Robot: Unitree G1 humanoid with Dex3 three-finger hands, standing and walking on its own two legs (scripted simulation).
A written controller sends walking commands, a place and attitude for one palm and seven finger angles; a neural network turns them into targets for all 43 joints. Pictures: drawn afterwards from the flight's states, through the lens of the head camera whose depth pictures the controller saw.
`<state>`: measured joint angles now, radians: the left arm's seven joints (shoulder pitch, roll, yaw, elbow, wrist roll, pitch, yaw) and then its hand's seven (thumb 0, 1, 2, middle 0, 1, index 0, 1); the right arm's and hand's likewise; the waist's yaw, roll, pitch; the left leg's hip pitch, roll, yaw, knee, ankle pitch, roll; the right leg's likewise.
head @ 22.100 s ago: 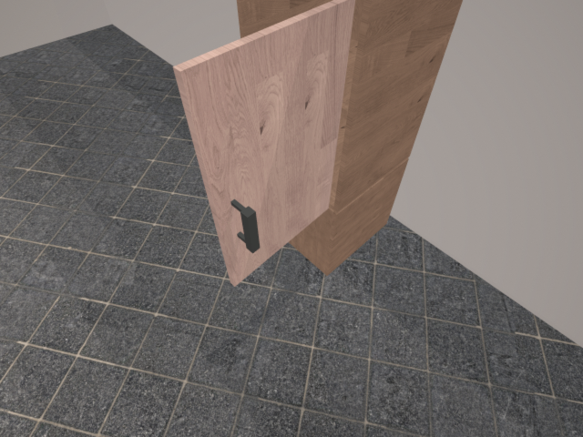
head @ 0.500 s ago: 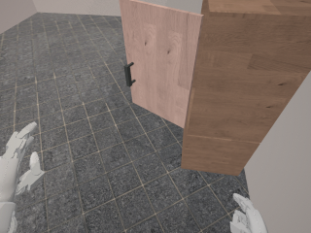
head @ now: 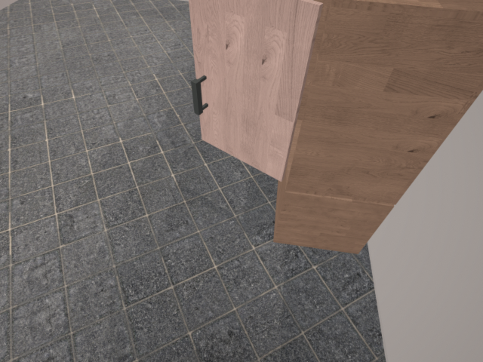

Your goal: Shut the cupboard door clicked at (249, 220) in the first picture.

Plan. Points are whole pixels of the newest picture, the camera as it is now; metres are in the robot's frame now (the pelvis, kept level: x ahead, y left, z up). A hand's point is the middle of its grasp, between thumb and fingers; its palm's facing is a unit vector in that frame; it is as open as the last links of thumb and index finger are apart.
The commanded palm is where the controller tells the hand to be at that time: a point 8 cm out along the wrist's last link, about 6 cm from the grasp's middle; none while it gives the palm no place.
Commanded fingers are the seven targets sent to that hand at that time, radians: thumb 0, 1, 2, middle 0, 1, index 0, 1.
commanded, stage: let the arm hang, fingers relaxed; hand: left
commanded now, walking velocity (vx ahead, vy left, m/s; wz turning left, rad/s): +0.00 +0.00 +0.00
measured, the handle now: (201, 95) +0.92 +0.19 -0.11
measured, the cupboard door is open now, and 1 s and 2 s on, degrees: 63 63 63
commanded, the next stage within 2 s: look to check the result in 0.54 s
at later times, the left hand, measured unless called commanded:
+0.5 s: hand out of the picture +0.01 +0.17 -0.18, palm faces +0.02 -0.99 -0.16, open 7.3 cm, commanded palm none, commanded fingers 0.00 0.90 0.90 -0.20 -0.30 -0.20 -0.30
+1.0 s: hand out of the picture +0.04 +0.18 -0.17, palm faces +0.01 -0.98 -0.20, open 7.3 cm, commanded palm none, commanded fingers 0.00 0.90 0.90 -0.20 -0.30 -0.20 -0.30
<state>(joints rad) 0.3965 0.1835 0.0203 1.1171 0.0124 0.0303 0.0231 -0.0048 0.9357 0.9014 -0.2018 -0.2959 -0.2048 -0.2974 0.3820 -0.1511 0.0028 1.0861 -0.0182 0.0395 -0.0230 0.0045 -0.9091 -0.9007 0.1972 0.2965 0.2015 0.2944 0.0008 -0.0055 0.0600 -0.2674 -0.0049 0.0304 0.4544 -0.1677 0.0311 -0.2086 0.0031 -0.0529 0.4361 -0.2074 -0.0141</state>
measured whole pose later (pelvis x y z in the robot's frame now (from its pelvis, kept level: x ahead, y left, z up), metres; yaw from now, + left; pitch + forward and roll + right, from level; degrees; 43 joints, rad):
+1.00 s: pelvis +0.04 +0.00 +0.00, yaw -1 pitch -1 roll +0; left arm 0.27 0.17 0.01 1.13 0.01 0.00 0.03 0.00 0.91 0.90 -0.20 -0.30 -0.20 -0.30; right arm 0.25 -0.16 0.00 1.11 -0.01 0.00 -0.03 0.00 -0.91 -0.90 0.20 0.30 0.20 0.29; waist 0.00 -0.01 0.04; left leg -0.17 -0.01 0.05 0.39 -0.20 0.03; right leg -0.13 0.00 -0.03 0.39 -0.24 -0.01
